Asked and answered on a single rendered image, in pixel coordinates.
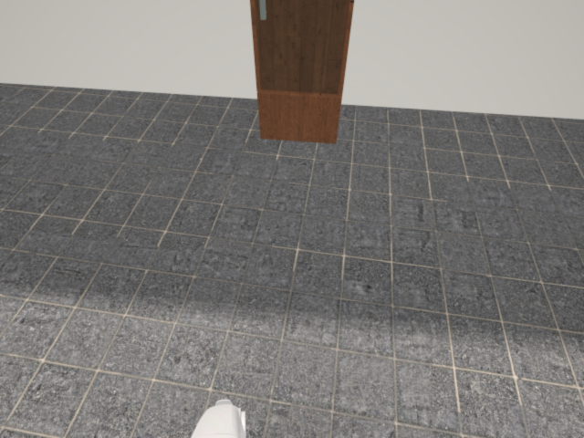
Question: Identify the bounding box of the cupboard door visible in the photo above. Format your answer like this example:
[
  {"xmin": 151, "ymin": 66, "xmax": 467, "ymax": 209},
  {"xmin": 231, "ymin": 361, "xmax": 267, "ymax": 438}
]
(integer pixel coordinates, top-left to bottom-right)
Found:
[{"xmin": 255, "ymin": 0, "xmax": 349, "ymax": 94}]

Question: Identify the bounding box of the left robot thigh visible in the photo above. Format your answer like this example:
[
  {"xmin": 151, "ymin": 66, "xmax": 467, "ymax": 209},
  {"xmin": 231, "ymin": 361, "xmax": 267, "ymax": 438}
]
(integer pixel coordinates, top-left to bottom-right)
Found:
[{"xmin": 191, "ymin": 404, "xmax": 246, "ymax": 438}]

